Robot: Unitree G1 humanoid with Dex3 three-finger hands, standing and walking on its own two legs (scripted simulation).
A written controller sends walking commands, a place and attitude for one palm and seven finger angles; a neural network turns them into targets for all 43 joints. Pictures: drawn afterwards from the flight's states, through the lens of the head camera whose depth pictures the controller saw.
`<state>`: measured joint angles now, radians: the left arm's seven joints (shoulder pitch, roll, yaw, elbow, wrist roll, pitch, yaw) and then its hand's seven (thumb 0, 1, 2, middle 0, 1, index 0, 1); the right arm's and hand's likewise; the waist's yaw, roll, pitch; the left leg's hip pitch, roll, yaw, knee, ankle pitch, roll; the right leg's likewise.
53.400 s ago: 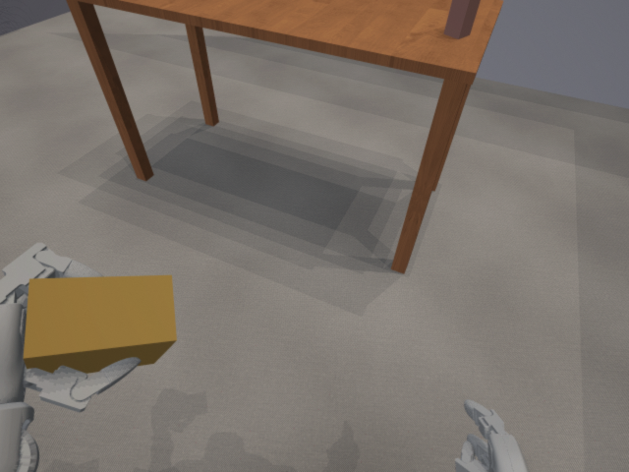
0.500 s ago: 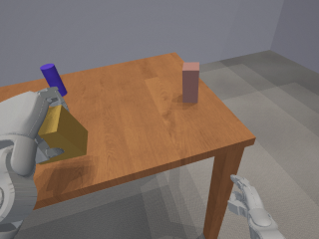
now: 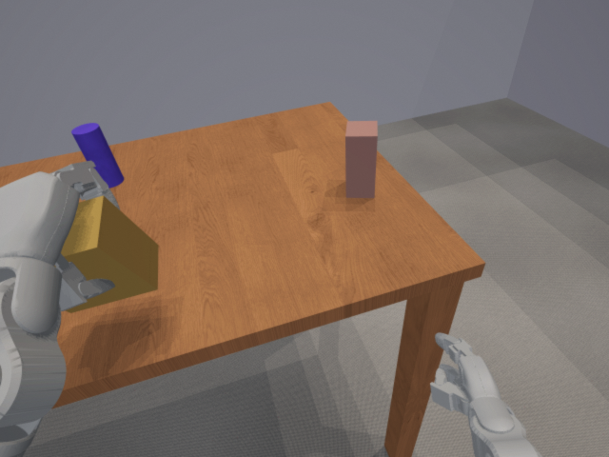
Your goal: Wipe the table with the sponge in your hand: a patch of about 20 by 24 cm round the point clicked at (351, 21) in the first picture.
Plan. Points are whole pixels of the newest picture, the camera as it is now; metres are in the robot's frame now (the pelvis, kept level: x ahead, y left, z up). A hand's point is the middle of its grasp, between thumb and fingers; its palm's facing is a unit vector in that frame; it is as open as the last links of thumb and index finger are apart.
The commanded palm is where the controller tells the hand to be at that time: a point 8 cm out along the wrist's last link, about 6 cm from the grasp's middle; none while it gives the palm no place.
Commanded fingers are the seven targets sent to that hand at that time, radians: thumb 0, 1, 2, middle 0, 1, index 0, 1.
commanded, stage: step back with the hand held close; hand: left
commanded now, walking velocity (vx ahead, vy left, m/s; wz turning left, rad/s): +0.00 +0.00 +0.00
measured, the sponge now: (96, 265) +0.22 +0.29 +0.19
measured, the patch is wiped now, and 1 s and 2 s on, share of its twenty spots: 1.00 1.00 1.00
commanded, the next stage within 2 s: stop stepping back and stand still in 1.22 s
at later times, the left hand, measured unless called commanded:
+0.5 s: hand (83, 179) +0.22 +0.25 +0.31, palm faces +0.57 -0.76 -0.33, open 10.2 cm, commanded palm +0.16 +0.29 +0.29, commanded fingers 0.00 0.10 1.30 -1.20 -1.60 -1.20 -1.60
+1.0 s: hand out of the picture +0.12 +0.27 +0.32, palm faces +0.67 -0.72 -0.15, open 10.2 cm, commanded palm +0.05 +0.29 +0.29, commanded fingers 0.00 0.10 1.30 -1.20 -1.60 -1.20 -1.60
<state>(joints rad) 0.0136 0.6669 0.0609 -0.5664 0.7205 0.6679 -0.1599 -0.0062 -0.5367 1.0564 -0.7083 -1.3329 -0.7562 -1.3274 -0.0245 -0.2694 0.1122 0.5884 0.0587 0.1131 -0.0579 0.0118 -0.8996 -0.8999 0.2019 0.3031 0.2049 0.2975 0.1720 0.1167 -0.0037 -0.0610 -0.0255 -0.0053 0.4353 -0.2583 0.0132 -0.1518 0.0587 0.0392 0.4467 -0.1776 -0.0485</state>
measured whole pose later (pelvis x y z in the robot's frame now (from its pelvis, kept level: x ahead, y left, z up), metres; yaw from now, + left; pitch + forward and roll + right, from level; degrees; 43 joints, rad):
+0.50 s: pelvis +0.00 +0.01 -0.01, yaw +0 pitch +0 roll +0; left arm 0.11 0.54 0.55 -0.64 -0.08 -0.07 0.16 -0.01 -0.55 1.06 -0.71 -1.34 -0.76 -1.33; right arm 0.25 -0.25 0.02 0.63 0.02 0.11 -0.05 0.01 -0.90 -0.90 0.20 0.30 0.20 0.30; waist -0.02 0.01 -0.03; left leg -0.27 -0.05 0.00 0.58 -0.31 0.03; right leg -0.35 0.03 0.03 0.59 -0.24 -0.02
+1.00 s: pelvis -0.09 +0.00 -0.02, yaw +3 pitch +1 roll -1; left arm -0.05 0.43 0.55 -0.51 -0.07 -0.13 0.18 -0.01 -0.56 1.07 -0.71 -1.35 -0.76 -1.34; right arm 0.14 -0.18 0.03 0.65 0.03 -0.01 -0.05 0.01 -0.90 -0.90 0.20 0.30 0.21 0.30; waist 0.05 0.04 -0.05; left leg -0.42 0.05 -0.04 0.78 -0.36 -0.03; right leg -0.36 0.05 -0.01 0.63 -0.27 -0.04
